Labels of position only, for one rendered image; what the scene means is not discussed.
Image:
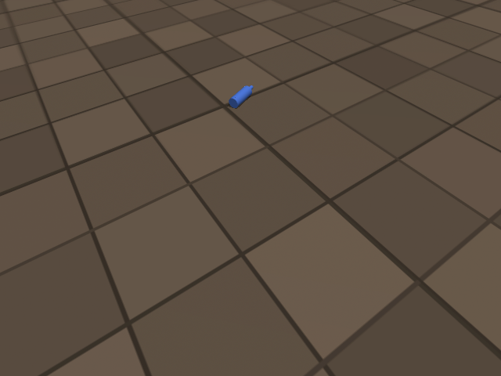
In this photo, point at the bottle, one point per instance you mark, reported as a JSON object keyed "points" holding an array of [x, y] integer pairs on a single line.
{"points": [[239, 97]]}

